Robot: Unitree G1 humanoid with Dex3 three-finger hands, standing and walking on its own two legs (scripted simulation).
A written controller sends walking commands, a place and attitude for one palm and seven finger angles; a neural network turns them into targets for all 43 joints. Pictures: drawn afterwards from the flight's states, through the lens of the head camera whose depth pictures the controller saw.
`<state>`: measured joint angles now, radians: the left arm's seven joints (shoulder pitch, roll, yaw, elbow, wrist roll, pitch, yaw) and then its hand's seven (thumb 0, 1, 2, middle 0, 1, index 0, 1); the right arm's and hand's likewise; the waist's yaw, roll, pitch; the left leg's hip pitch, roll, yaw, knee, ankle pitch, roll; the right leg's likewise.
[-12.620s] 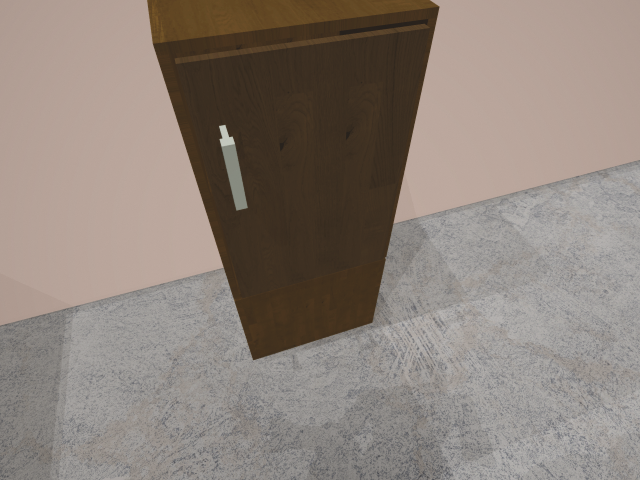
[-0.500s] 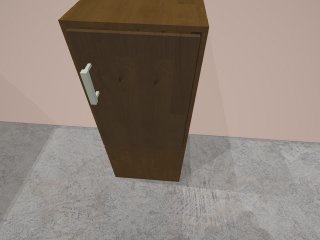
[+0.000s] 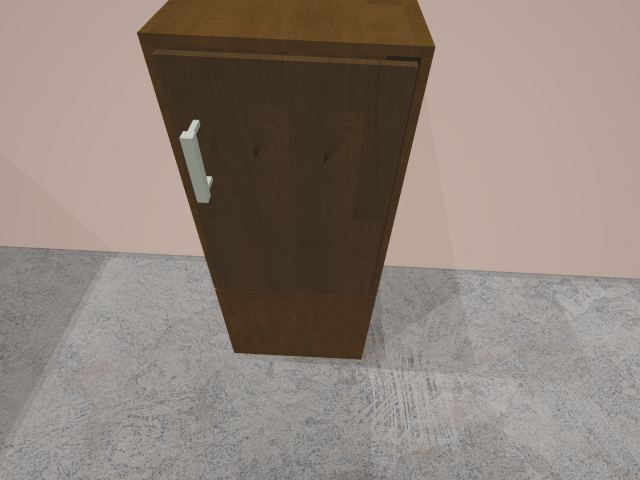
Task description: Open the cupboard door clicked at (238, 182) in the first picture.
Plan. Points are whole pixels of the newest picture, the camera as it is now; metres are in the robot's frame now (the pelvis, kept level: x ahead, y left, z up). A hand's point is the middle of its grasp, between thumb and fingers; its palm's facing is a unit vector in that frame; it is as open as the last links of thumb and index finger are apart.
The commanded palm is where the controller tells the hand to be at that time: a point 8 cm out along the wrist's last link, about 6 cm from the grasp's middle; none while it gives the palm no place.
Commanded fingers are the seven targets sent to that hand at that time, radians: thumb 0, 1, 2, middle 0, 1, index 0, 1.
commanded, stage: look again from close up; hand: left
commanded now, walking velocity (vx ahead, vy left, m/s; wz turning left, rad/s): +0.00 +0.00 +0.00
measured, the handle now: (199, 162) +0.59 +0.25 +0.07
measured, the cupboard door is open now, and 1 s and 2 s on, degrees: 0 0 0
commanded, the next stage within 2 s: shuffle to correct the standing spot in 0.12 s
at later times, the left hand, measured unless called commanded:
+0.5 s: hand out of the picture -0.01 +0.17 -0.18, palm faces +0.06 -0.98 -0.18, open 7.3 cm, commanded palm none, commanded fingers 0.00 0.90 0.90 -0.20 -0.30 -0.20 -0.30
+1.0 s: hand out of the picture +0.11 +0.17 -0.16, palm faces +0.01 -0.98 -0.22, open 7.3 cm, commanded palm none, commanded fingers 0.00 0.90 0.90 -0.20 -0.30 -0.20 -0.30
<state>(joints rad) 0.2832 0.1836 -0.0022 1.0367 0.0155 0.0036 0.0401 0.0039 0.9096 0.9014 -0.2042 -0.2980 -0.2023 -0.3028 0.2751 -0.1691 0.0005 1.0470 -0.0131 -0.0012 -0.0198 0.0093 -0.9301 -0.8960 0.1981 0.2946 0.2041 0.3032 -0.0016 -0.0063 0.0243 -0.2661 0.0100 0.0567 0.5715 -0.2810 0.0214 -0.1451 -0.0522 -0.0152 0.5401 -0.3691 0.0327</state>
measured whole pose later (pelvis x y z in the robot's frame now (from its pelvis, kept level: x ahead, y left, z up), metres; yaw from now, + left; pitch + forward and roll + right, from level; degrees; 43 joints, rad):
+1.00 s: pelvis +0.04 -0.01 +0.00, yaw -1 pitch +1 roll +1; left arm 0.19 0.18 0.01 0.99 0.01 0.01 0.04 0.00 0.91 0.90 -0.20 -0.30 -0.20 -0.30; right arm 0.21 -0.16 -0.01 1.05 -0.01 0.00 -0.03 0.00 -0.92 -0.90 0.20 0.29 0.20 0.30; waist 0.00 -0.02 0.03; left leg -0.21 0.00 0.08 0.50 -0.30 0.01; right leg -0.23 -0.03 -0.06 0.55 -0.33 -0.01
